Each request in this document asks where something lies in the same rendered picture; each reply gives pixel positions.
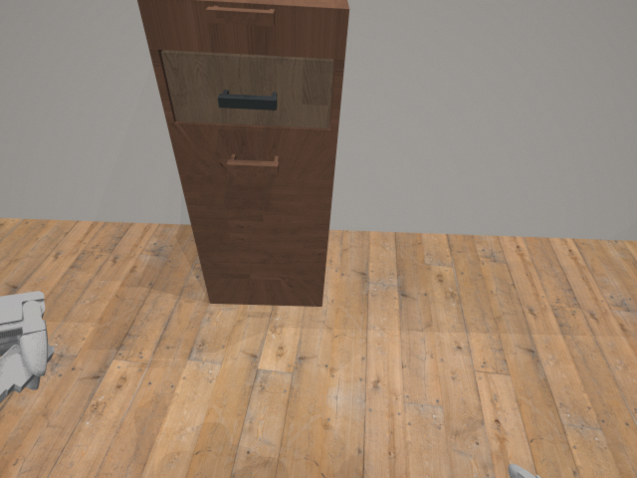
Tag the drawer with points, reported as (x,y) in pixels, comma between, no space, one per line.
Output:
(303,87)

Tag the robot left hand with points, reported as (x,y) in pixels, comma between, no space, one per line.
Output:
(24,348)

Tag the handle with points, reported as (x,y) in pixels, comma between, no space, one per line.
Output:
(248,102)
(253,166)
(240,16)

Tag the cabinet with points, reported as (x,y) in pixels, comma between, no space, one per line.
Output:
(261,238)

